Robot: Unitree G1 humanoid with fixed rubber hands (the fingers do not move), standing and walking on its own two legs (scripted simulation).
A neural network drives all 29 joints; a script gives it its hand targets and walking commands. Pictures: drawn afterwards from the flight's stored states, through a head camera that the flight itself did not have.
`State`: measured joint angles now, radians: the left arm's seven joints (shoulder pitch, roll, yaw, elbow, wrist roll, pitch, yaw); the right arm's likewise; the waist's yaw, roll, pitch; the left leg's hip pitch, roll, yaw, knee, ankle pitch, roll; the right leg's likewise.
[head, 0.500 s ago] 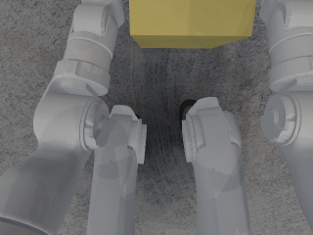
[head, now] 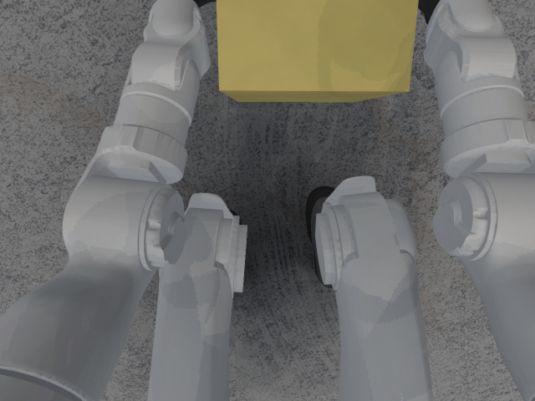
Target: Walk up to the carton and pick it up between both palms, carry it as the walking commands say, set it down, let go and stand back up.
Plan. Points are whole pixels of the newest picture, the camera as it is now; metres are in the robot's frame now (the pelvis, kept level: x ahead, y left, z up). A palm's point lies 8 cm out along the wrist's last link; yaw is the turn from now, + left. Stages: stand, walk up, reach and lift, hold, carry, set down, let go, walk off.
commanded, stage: set down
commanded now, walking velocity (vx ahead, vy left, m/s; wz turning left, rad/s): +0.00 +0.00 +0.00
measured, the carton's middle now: out of the picture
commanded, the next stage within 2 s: none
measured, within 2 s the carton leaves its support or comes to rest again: neither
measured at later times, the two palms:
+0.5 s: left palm (178, 5) +0.53 +0.06 -0.19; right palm out of the picture +0.51 -0.23 -0.18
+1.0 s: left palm out of the picture +0.54 +0.07 -0.19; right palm (442, 0) +0.51 -0.23 -0.19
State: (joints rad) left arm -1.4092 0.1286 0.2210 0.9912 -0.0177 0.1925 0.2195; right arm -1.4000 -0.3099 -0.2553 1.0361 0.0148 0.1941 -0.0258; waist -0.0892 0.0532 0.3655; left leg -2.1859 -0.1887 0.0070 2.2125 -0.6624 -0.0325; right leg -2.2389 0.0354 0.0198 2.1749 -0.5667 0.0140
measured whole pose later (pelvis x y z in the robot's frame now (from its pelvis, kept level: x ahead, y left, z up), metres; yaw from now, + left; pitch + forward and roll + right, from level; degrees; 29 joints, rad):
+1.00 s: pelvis -0.01 -0.01 +0.00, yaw +0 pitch +32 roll +1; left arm -1.50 0.24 0.15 1.07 -0.08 0.12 0.16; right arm -1.52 -0.33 -0.25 1.19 0.07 0.08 -0.04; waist -0.09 0.02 0.48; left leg -2.16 -0.15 0.01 2.22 -0.64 -0.04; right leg -2.22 0.01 -0.01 2.19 -0.53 -0.02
